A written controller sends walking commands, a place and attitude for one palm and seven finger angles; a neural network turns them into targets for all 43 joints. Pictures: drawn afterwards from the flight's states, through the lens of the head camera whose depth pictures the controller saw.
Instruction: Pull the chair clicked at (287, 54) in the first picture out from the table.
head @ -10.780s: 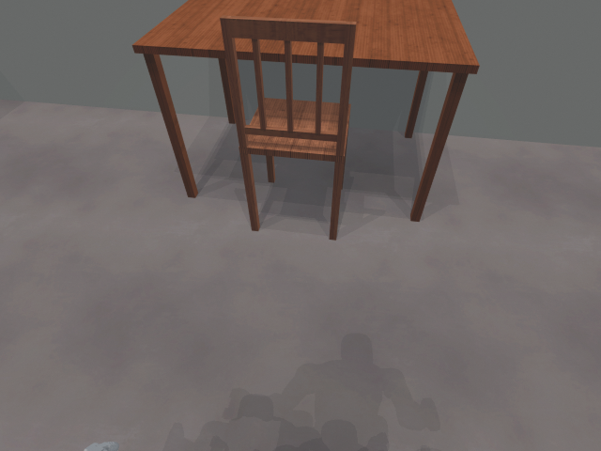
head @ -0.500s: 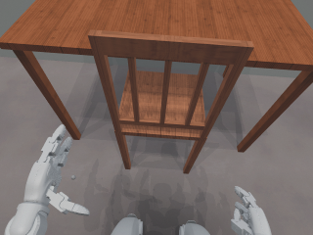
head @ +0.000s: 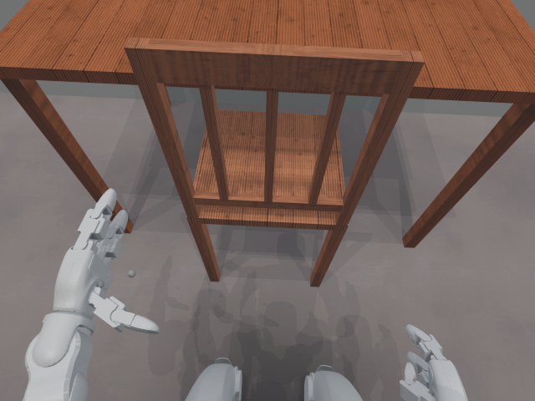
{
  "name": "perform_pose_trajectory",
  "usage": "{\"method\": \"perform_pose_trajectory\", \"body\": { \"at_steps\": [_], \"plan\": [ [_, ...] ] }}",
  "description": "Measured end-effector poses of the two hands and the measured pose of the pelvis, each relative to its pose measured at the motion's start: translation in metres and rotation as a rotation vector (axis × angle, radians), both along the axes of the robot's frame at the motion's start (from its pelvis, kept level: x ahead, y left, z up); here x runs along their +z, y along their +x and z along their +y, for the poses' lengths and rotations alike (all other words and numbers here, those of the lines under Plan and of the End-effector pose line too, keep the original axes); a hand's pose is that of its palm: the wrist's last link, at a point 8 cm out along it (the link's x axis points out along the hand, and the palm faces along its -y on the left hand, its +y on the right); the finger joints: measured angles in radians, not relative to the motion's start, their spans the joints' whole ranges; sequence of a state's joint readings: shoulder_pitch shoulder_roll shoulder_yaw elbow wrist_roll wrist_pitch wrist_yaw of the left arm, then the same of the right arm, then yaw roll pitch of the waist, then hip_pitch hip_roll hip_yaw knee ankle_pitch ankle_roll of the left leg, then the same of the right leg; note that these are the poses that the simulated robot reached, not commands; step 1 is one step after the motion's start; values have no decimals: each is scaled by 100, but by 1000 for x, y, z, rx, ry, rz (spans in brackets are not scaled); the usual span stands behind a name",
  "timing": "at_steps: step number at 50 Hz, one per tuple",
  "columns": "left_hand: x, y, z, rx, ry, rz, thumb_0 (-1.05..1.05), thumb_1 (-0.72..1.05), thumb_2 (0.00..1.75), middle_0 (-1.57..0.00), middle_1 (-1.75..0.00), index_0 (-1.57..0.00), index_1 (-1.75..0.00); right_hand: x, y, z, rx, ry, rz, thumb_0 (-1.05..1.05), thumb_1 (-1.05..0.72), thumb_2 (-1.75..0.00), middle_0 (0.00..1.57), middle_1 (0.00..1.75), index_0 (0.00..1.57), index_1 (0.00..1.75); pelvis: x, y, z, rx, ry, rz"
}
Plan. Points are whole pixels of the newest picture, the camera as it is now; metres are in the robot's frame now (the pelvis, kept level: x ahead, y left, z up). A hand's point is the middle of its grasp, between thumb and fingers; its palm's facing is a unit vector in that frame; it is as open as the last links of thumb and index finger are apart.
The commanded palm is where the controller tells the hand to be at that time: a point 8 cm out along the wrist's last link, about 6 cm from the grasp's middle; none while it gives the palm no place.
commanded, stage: aim the fingers beside a spindle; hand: left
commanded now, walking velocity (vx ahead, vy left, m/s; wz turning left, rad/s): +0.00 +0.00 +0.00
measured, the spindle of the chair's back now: (270, 152) +0.53 +0.02 +0.01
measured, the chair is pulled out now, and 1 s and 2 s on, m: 0.00 0.00 0.00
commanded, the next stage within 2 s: push the fingers through the gap in 1.54 s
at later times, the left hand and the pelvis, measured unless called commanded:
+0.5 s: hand (157, 246) +0.33 +0.18 +0.01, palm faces -0.02 -1.00 -0.04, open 16.9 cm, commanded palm +0.32 +0.23 +0.01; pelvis -0.01 +0.00 -0.01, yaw -1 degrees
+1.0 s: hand (176, 221) +0.39 +0.17 -0.01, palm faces -0.01 -1.00 -0.05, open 16.9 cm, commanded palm +0.36 +0.22 -0.01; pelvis -0.01 +0.00 -0.03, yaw -1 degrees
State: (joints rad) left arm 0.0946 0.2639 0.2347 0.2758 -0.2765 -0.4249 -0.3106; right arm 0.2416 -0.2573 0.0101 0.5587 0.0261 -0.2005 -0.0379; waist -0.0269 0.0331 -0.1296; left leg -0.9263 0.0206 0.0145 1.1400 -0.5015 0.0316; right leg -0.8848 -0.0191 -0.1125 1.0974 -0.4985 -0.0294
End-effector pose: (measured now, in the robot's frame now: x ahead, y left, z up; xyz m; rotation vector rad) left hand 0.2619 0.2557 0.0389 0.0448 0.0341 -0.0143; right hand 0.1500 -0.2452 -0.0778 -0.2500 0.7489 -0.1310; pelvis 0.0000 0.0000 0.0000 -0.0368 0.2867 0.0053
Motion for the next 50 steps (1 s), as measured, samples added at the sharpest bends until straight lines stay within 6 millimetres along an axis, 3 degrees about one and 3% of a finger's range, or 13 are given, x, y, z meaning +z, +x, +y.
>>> {"method": "perform_pose_trajectory", "body": {
  "at_steps": [30, 50],
  "plan": [
    [-26, 63, -23, -12, -5, -22, -1, -49, 30, -6, -8, -6, -8, -33, -26, -1, -21, 7, 132, 1, -90, -90, 20, 30, 20, 30, -17, -8, 3, -13, 6, 60],
    [-44, 107, -31, 3, 0, -22, -1, -49, 30, -6, -8, -6, -8, -56, -61, -9, -73, 8, 274, 1, -90, -90, 20, 30, 20, 30, -31, -11, 3, -24, 8, 106]
  ]
}}
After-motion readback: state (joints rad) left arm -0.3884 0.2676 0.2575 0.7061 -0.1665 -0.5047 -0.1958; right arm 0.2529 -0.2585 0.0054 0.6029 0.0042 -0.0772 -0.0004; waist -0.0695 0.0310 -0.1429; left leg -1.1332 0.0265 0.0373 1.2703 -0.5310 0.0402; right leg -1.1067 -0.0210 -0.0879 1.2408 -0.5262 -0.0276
